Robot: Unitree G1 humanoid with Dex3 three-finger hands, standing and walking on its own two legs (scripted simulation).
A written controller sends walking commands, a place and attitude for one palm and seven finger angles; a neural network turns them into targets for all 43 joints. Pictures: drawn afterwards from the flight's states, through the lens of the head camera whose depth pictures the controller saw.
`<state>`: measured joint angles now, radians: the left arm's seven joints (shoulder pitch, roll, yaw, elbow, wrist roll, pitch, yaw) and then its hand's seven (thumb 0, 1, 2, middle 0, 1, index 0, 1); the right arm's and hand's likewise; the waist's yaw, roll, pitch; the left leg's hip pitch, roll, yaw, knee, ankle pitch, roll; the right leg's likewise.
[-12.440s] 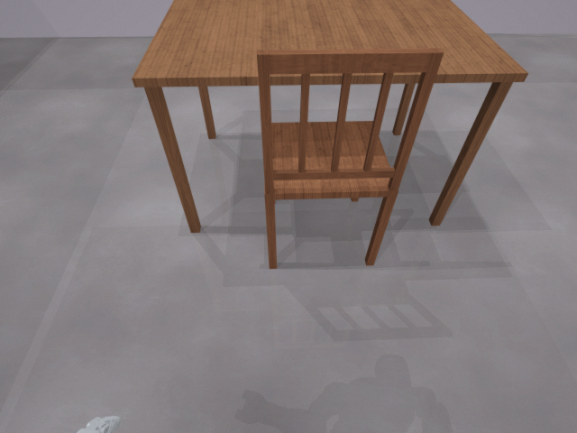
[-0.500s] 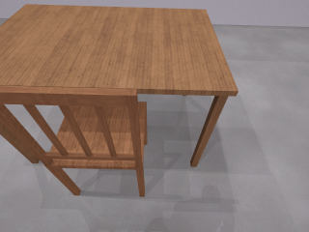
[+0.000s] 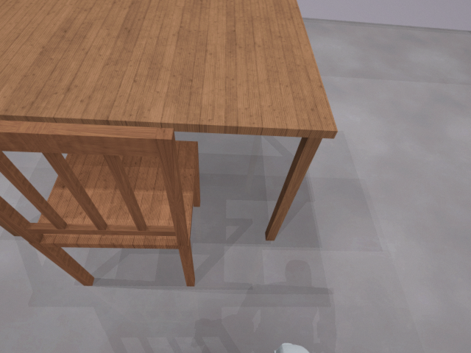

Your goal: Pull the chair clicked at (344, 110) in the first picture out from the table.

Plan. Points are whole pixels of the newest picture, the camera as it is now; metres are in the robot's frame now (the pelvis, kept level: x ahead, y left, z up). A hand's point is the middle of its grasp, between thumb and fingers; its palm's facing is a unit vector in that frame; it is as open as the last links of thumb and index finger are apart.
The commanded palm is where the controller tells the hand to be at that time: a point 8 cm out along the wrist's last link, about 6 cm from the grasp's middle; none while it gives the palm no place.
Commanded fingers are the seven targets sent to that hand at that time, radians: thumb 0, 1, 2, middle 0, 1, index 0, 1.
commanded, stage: come to a stop and stand still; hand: left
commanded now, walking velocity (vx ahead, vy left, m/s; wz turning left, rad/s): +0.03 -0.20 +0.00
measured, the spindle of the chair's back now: (80, 195) +0.41 +0.36 -0.09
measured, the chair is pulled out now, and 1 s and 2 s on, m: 0.00 0.00 0.00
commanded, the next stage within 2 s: none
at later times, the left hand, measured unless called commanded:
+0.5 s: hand out of the picture +0.06 +0.13 -0.18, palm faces +0.03 -0.97 -0.23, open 7.3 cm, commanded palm none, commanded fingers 0.00 0.90 0.90 -0.20 -0.30 -0.20 -0.30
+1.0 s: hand out of the picture -0.05 +0.16 -0.18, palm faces +0.06 -0.97 -0.24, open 7.4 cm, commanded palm none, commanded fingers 0.00 0.90 0.90 -0.20 -0.30 -0.20 -0.30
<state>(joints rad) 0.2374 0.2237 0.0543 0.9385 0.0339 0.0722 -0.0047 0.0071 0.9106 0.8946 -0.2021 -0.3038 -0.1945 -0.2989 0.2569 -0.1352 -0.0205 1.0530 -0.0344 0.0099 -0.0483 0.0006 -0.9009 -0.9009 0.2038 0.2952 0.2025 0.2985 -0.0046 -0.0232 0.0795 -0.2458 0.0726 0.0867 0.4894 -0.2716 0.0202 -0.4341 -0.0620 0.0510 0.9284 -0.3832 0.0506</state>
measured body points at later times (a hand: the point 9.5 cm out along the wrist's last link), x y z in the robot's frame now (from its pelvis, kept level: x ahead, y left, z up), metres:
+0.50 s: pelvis +0.01 -0.07 -0.01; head +0.05 -0.05 +0.44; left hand +0.06 +0.18 -0.16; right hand +0.09 -0.31 -0.15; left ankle +0.04 +0.03 -0.73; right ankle +0.01 -0.20 -0.74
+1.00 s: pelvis -0.02 -0.03 -0.01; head -0.02 -0.04 +0.44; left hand -0.05 +0.21 -0.16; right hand +0.06 -0.26 -0.16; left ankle +0.05 +0.03 -0.74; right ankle +0.01 -0.19 -0.74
